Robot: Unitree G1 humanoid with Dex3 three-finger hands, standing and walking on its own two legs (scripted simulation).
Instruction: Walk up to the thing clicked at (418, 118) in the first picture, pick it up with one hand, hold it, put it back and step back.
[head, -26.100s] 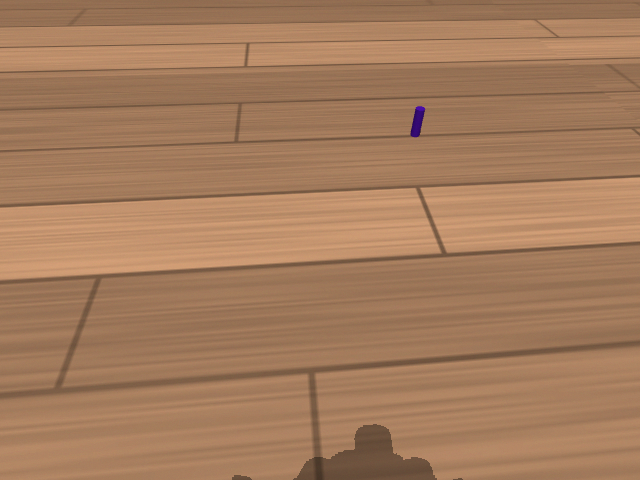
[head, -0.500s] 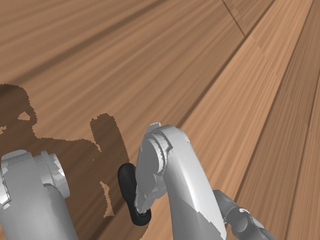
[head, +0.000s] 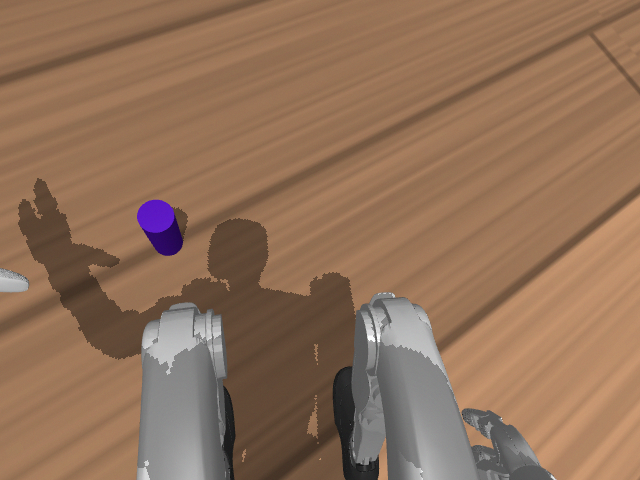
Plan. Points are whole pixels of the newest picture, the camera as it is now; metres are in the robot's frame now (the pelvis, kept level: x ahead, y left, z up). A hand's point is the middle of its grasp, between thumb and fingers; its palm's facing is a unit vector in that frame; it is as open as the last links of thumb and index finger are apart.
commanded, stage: home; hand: left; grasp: from the side
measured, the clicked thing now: (162, 230) +0.47 +0.24 -0.29
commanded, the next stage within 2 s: none
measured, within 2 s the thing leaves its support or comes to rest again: neither
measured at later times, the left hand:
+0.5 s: hand out of the picture +0.28 +0.28 +0.12, palm faces +0.25 -0.87 -0.43, open 17.2 cm
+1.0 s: hand out of the picture +0.23 +0.21 +0.29, palm faces +0.25 -0.92 -0.31, open 17.5 cm
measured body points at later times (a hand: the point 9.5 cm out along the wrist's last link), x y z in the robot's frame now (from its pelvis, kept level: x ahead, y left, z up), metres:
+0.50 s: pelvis +0.05 -0.01 +0.23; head +0.17 +0.03 +0.66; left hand +0.26 +0.32 +0.15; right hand +0.25 -0.25 +0.13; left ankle +0.08 +0.12 -0.34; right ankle +0.11 -0.13 -0.34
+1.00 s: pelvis +0.08 +0.00 +0.34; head +0.10 +0.00 +0.79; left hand +0.21 +0.26 +0.31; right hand +0.28 -0.21 +0.26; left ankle +0.08 +0.12 -0.34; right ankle +0.11 -0.13 -0.34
